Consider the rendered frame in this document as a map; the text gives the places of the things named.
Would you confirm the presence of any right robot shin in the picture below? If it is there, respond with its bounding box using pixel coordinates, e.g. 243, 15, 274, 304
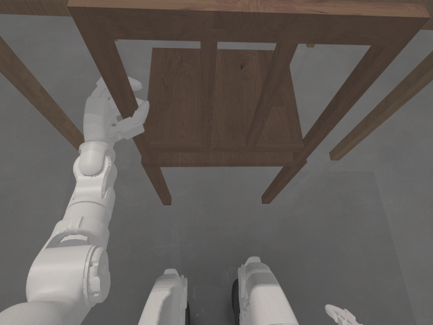
239, 257, 260, 325

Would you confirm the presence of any left robot upper arm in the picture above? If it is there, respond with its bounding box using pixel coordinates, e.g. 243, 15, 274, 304
0, 244, 110, 325

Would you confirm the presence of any right robot thigh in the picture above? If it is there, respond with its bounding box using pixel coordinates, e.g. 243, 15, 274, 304
237, 262, 299, 325

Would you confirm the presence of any robot left forearm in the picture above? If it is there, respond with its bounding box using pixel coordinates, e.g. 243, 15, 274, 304
26, 141, 117, 301

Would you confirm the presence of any robot left hand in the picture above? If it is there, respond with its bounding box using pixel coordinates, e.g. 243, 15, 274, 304
83, 77, 150, 148

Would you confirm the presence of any robot right hand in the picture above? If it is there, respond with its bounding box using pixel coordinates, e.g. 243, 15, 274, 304
325, 305, 363, 325

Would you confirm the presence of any chair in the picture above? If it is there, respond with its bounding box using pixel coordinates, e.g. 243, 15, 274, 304
67, 0, 430, 205

